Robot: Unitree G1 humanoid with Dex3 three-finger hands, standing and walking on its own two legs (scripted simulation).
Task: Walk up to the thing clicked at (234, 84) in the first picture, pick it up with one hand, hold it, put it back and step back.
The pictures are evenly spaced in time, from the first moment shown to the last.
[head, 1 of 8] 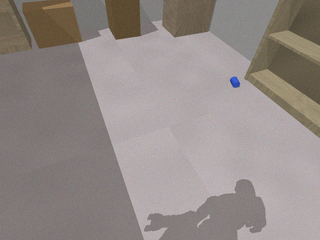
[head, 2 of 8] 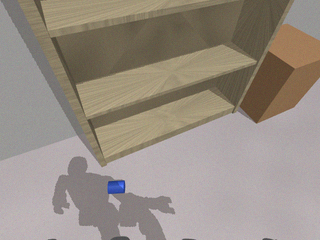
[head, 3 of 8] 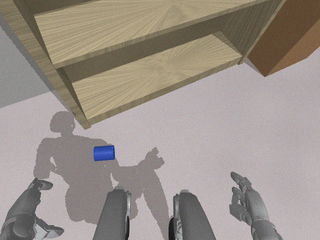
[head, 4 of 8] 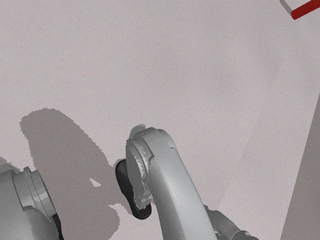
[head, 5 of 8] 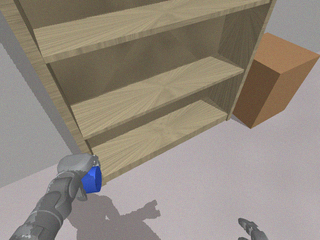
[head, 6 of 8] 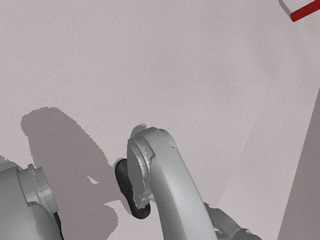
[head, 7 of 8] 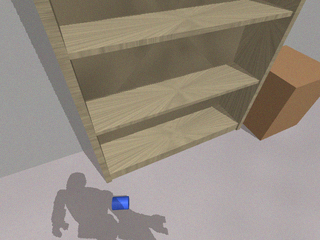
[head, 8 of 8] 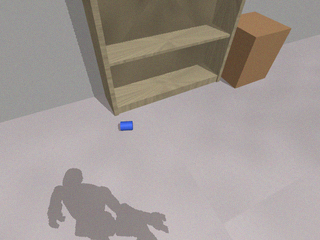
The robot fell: no
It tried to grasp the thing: yes
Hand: left
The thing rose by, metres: 0.68
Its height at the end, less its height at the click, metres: +0.00
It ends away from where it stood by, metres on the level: 0.01
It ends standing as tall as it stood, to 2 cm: yes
